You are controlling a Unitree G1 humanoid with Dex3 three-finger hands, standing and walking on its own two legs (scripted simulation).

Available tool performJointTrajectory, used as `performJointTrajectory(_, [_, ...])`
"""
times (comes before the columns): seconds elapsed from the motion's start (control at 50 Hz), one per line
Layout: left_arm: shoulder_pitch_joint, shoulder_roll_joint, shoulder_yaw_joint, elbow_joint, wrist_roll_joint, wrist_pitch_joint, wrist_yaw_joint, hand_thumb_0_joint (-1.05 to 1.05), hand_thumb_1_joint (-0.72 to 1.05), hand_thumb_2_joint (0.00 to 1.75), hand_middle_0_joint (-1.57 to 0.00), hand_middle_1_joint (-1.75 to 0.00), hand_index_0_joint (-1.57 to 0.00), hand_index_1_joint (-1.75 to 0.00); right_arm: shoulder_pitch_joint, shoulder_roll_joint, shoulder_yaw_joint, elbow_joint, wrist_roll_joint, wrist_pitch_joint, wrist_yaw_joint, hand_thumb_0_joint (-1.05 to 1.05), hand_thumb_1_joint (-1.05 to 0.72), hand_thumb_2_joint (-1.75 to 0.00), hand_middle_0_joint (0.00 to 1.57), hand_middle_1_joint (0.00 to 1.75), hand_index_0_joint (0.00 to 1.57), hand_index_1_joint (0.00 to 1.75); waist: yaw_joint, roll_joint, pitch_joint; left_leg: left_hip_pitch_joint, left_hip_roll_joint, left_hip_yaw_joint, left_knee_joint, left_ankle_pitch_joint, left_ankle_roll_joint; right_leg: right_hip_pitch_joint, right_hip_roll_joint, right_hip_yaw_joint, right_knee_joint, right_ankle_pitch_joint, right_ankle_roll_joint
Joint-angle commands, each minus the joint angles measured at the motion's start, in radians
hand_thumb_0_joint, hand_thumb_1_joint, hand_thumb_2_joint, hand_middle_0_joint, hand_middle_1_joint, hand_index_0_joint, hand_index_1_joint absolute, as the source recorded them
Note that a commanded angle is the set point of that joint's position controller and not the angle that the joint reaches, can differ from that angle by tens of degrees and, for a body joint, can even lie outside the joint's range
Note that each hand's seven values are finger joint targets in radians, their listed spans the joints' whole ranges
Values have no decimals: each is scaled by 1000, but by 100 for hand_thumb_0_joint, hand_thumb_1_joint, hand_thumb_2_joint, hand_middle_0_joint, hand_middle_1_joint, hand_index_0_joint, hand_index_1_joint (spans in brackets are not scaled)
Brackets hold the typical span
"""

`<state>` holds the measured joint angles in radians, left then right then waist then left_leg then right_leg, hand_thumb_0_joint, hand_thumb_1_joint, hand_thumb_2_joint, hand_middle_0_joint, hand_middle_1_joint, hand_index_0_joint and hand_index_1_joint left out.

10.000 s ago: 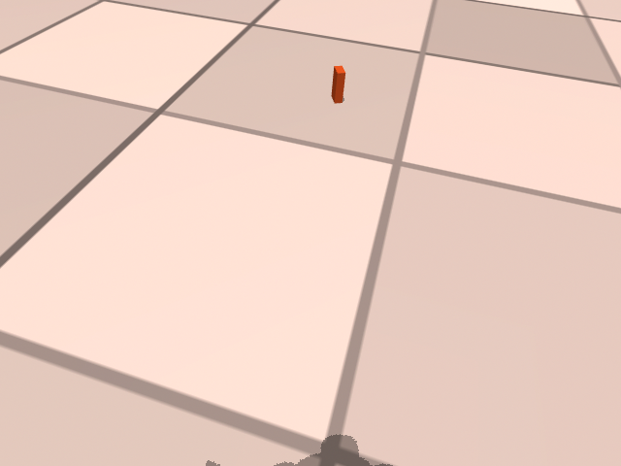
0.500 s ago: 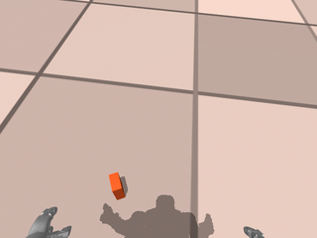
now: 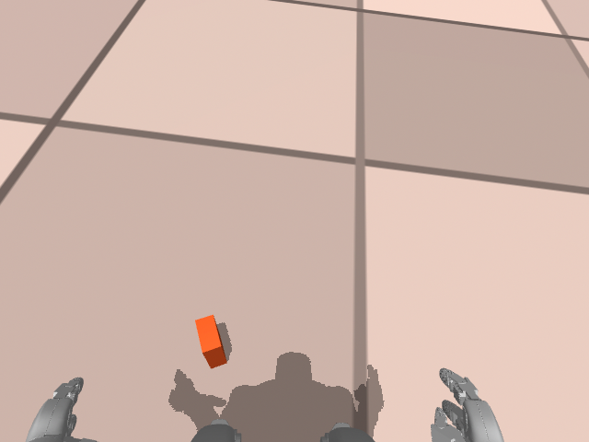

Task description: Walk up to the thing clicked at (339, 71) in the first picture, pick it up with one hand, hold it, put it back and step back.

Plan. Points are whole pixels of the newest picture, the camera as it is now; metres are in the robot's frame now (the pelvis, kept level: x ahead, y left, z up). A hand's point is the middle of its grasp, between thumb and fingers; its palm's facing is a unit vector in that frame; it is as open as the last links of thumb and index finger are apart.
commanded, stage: go down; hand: left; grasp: from the side
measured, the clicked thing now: (212, 343) +0.41 +0.19 -0.63
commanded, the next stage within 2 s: none
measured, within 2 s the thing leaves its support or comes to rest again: neither
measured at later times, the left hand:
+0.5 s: hand out of the picture +0.14 +0.27 -0.14, palm faces +0.10 -0.94 -0.32, open 17.4 cm
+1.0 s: hand (93, 369) +0.26 +0.33 -0.23, palm faces +0.17 -0.96 -0.20, open 17.4 cm
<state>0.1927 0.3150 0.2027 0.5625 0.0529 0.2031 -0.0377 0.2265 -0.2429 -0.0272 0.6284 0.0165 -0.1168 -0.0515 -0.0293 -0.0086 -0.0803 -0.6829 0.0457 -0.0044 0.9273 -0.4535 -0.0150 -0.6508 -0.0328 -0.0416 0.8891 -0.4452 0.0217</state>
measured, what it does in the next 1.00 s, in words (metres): lowers itself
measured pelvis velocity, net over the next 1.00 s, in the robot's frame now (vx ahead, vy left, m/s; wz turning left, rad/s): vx -0.06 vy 0.00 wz -0.03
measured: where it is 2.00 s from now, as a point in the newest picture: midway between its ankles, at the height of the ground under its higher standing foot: outside the picture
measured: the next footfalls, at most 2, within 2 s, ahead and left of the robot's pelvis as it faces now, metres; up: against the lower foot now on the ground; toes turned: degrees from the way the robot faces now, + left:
none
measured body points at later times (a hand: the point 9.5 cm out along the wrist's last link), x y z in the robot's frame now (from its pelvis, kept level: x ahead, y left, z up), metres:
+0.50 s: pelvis -0.01 +0.00 -0.04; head +0.08 +0.02 +0.40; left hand +0.14 +0.32 -0.12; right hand +0.16 -0.25 -0.12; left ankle +0.00 +0.12 -0.69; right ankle -0.01 -0.14 -0.69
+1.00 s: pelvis -0.06 +0.00 -0.17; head +0.11 +0.03 +0.25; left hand +0.24 +0.38 -0.22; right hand +0.11 -0.27 -0.27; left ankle +0.00 +0.12 -0.69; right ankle -0.01 -0.14 -0.69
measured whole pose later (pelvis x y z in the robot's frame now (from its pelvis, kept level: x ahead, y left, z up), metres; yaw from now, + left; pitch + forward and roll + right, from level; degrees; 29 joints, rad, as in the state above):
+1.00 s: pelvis -0.06 +0.00 -0.17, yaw -2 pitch +30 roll -4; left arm -0.19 0.56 0.55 0.77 -0.12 -0.21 -0.36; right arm 0.15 -0.29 0.01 0.63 -0.01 -0.20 -0.05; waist -0.05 -0.01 -0.18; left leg -1.57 0.05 -0.06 1.70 -0.66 -0.02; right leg -1.52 -0.03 -0.05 1.66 -0.65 0.01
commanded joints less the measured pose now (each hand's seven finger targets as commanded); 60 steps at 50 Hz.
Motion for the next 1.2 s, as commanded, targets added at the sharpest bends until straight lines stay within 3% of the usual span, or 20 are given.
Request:
performJointTrajectory(0.0, [52, 200, 65, -218, -6, 14, 16, 0, -61, 0, -12, -8, -12, -9, 7, -153, -49, -143, 1, -56, -31, 0, -83, -88, 20, 30, 20, 30, -7, 87, -214, 127, -28, -4, -84, 323, 13, 72, 33, -5, -72, 274, -31])
performJointTrajectory(0.18, [121, 188, 70, -338, -29, 66, 7, 0, -61, 1, -12, -9, -11, -9, 10, -142, -41, -189, -7, -84, -50, 0, -83, -88, 20, 30, 20, 30, -17, 89, -237, 58, -18, -26, -8, 352, 13, 1, 37, -19, 12, 279, -33])
performJointTrajectory(0.24, [136, 200, 96, -352, -32, 66, 8, 0, -61, 1, -12, -8, -11, -10, 6, -137, -39, -202, -9, -89, -55, 0, -84, -88, 20, 30, 20, 30, -7, 90, -249, 29, -18, -29, 18, 341, 16, -32, 37, -18, 33, 269, -34])
performJointTrajectory(0.3, [149, 203, 102, -387, -40, 62, -1, 0, -61, 1, -13, -9, -11, -10, 3, -136, -40, -210, -11, -95, -57, 0, -84, -88, 20, 30, 20, 30, -13, 103, -269, 13, -19, -29, 39, 327, 15, -48, 38, -18, 54, 257, -35])
performJointTrajectory(0.36, [153, 229, 143, -404, -47, 51, -2, 0, -61, 1, -12, -8, -11, -9, -2, -131, -39, -221, -12, -100, -60, 0, -85, -89, 20, 30, 20, 30, -2, 83, -262, -46, -28, -23, 65, 270, 23, -55, 33, -12, 54, 233, -32])
performJointTrajectory(0.5, [195, 225, 160, -401, -60, 8, -31, 0, -59, 1, -12, -7, -11, -8, -5, -131, -45, -226, -15, -113, -58, 0, -87, -89, 20, 30, 20, 30, 1, 107, -273, -87, -30, -22, 101, 238, 21, -101, 34, -12, 102, 199, -36])
performJointTrajectory(0.56, [60, 254, 180, -366, -68, -41, -43, 0, -61, 0, -13, -8, -12, -8, -11, -140, -43, -211, -16, -125, -55, 0, -88, -89, 20, 30, 20, 30, -24, 111, -237, -145, -21, -30, 131, 180, 21, -191, 35, -10, 145, 141, -38])
performJointTrajectory(0.6, [-59, 270, 201, -295, -83, -100, -62, 0, -61, 0, -12, -8, -12, -8, -23, -147, -43, -201, -18, -139, -52, 0, -89, -89, 20, 30, 20, 30, -42, 88, -189, -240, -21, -27, 188, 74, 28, -294, 34, -5, 189, 56, -35])
performJointTrajectory(0.68, [-190, 359, 271, -199, -125, -260, -139, 0, -61, 0, -12, -7, -12, -7, -30, -166, -50, -182, -17, -172, -44, 0, -91, -90, 20, 30, 20, 30, -26, 104, -271, -378, -26, -27, 300, -70, 35, -433, 25, 20, 305, -74, -38])
performJointTrajectory(0.74, [-259, 399, 299, -176, -154, -353, -211, 0, -61, 0, -12, -10, -12, -10, -11, -189, -53, -164, -17, -175, -41, 0, -88, -89, 20, 30, 20, 30, -17, 141, -411, -373, -24, -44, 351, -25, 25, -476, 20, 32, 387, -42, -41])
performJointTrajectory(0.8, [-332, 486, 376, -86, -177, -418, -257, 0, -61, 4, -10, -11, -10, -11, -9, -213, -45, -136, -15, -163, -36, 0, -87, -89, 20, 30, 20, 30, 15, 158, -481, -429, -22, -59, 425, 12, 20, -566, 21, 25, 480, -25, -45])
performJointTrajectory(0.84, [-374, 508, 403, -27, -185, -446, -277, 0, -61, 8, -9, -13, -9, -13, -4, -218, -39, -130, -16, -148, -30, 0, -87, -89, 20, 30, 20, 30, 30, 172, -520, -463, -23, -57, 464, 25, 20, -603, 21, 26, 513, -27, -50])
performJointTrajectory(0.9, [-329, 517, 444, 102, -189, -464, -303, 0, -58, 12, -8, -12, -7, -13, -3, -233, -36, -114, -15, -127, -22, 0, -87, -89, 20, 30, 20, 30, 60, 153, -561, -478, -22, -61, 500, 94, 21, -623, 24, 14, 561, 22, -55])
performJointTrajectory(0.92, [-388, 565, 474, 52, -193, -476, -315, 0, -53, 13, -7, -11, -6, -12, -1, -235, -37, -107, -18, -119, -18, 0, -87, -89, 20, 30, 20, 30, 70, 174, -599, -477, -25, -54, 526, 126, 23, -624, 24, 16, 572, 45, -57])
performJointTrajectory(0.98, [-398, 549, 471, 168, -203, -489, -357, 0, -53, 15, -7, -12, -5, -13, 2, -245, -34, -90, -18, -109, -7, 0, -87, -89, 20, 30, 20, 30, 46, 134, -596, -539, -25, -58, 583, 176, 30, -670, 27, -1, 630, 92, -58])
performJointTrajectory(1.0, [-496, 585, 492, 82, -212, -515, -370, 0, -53, 14, -6, -12, -5, -13, 7, -245, -37, -84, -20, -107, -6, 0, -88, -90, 20, 30, 20, 30, 43, 144, -661, -533, -25, -58, 610, 186, 33, -670, 29, 0, 645, 102, -57])
performJointTrajectory(1.02, [-504, 613, 507, 142, -211, -526, -380, 0, -53, 14, -6, -11, -5, -12, 3, -248, -33, -78, -22, -107, -7, 0, -88, -90, 20, 30, 20, 30, 33, 114, -639, -571, -23, -55, 628, 166, 39, -683, 32, 1, 651, 85, -54])
performJointTrajectory(1.08, [-659, 667, 530, 67, -225, -589, -403, 0, -50, 14, -6, -12, -5, -12, 9, -250, -32, -65, -25, -108, -8, 0, -88, -89, 20, 30, 20, 30, 7, 127, -654, -607, -17, -59, 657, 57, 40, -737, 33, 7, 675, 7, -51])
performJointTrajectory(1.1, [-678, 683, 536, 111, -223, -600, -410, 0, -49, 13, -6, -11, -5, -12, 10, -248, -26, -53, -28, -108, -11, 0, -88, -89, 20, 30, 20, 30, -2, 126, -622, -647, -16, -56, 672, 23, 40, -757, 33, 11, 683, -18, -49])
performJointTrajectory(1.18, [-745, 723, 556, 205, -225, -630, -450, 0, -42, 14, -5, -12, -5, -12, 7, -262, -9, -41, -30, -103, -16, 0, -87, -89, 20, 30, 20, 30, 0, 185, -590, -659, -9, -84, 669, -86, 30, -882, 35, -4, 733, -102, -56])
